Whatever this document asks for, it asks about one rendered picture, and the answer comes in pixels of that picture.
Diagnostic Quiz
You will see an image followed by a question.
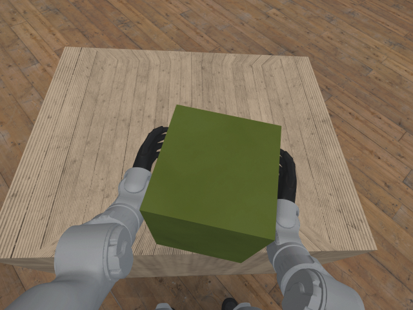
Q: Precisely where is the robot right hand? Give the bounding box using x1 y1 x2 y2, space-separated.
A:
277 149 297 203

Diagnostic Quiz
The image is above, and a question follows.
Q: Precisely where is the robot right upper arm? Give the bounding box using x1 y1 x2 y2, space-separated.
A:
281 268 365 310

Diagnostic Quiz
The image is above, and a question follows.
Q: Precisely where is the robot left hand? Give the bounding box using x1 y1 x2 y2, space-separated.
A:
133 126 168 171

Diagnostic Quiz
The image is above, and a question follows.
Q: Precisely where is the robot left forearm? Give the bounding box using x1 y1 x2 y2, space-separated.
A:
54 167 152 275

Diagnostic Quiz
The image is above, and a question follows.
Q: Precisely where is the carton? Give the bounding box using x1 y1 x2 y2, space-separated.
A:
140 105 281 263

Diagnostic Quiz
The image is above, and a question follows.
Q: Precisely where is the robot left upper arm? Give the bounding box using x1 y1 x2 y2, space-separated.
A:
4 223 134 310

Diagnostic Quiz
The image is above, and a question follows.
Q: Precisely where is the robot right forearm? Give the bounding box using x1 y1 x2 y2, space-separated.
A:
267 199 335 296

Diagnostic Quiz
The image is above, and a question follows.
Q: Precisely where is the pedestal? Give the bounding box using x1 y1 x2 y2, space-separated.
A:
0 46 377 278

